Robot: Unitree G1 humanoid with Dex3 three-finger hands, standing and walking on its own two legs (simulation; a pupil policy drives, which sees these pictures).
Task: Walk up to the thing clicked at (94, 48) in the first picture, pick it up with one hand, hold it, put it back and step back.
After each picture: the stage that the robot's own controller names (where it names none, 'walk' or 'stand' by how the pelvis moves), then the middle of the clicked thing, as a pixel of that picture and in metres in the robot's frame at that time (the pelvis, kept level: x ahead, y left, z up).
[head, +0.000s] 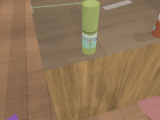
stand; (89, 29) +0.63 +0.01 +0.07
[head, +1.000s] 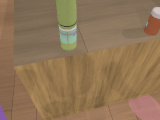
sink last; (67, 22) +0.57 +0.11 +0.10
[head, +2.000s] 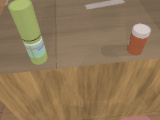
stand; (31, 36) +0.49 +0.24 +0.11
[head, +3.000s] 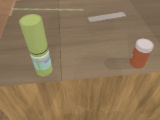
stand; (38, 49) +0.47 +0.21 +0.08
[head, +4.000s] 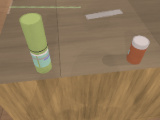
stand; (38, 46) +0.49 +0.21 +0.07
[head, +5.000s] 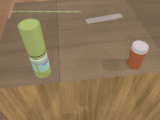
stand; (37, 51) +0.47 +0.21 +0.06
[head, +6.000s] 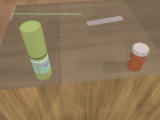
stand; (38, 53) +0.47 +0.21 +0.06
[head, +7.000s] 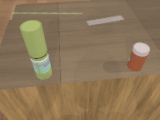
rise first; (38, 53) +0.47 +0.21 +0.06
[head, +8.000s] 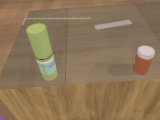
rise first; (44, 54) +0.47 +0.22 +0.07
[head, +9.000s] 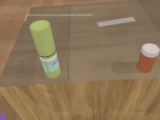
go down; (47, 52) +0.48 +0.21 +0.07
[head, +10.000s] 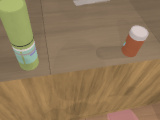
go down; (22, 39) +0.46 +0.20 +0.10
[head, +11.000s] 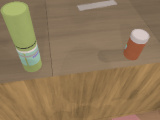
approach; (25, 42) +0.47 +0.21 +0.10
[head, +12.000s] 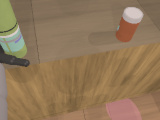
close in; (4, 25) +0.48 +0.22 +0.14
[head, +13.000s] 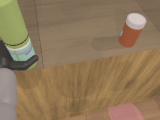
lift; (16, 37) +0.44 +0.20 +0.13
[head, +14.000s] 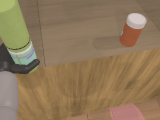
lift; (18, 41) +0.43 +0.20 +0.13
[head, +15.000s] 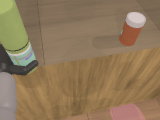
lift; (16, 42) +0.43 +0.20 +0.13
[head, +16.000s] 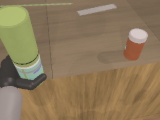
lift; (25, 54) +0.35 +0.17 +0.19
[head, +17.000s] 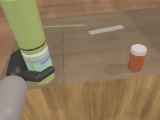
hold; (32, 44) +0.33 +0.16 +0.27
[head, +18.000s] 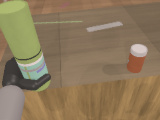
hold; (28, 52) +0.33 +0.17 +0.23
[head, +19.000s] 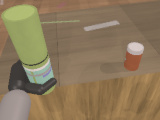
crouch; (34, 57) +0.32 +0.15 +0.23
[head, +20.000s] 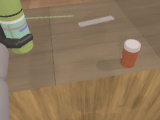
crouch; (9, 12) +0.45 +0.21 +0.27
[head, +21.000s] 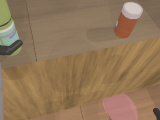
lower; out of the picture +0.49 +0.22 +0.14
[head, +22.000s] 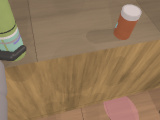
lower; (2, 26) +0.47 +0.22 +0.14
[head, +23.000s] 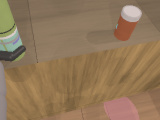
lower; (2, 26) +0.47 +0.22 +0.14
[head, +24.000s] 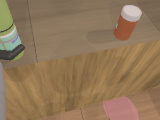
lower; (0, 25) +0.48 +0.22 +0.14
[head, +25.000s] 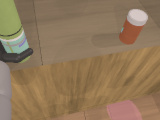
open; (9, 28) +0.47 +0.21 +0.14
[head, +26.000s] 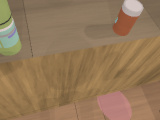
rise; out of the picture +0.47 +0.21 +0.15
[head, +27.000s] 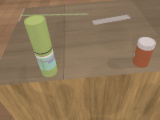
sink last; (43, 49) +0.47 +0.21 +0.11
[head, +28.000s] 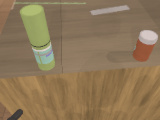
stand; (40, 41) +0.47 +0.20 +0.12
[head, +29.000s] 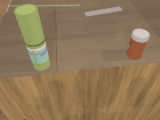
stand; (35, 41) +0.48 +0.21 +0.12
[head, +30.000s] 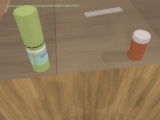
stand; (34, 42) +0.47 +0.21 +0.13
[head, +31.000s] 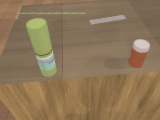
stand; (43, 50) +0.49 +0.20 +0.07
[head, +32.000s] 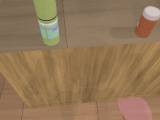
walk; (47, 15) +0.56 +0.16 +0.10
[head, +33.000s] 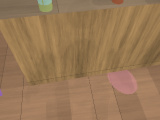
walk; out of the picture +0.80 +0.26 +0.09
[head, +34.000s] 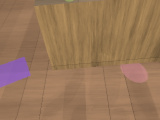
stand; out of the picture +1.10 +0.20 +0.09
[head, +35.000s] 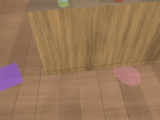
stand; out of the picture +1.07 +0.20 +0.07
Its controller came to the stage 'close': yes
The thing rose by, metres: 0.20
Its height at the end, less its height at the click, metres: +0.00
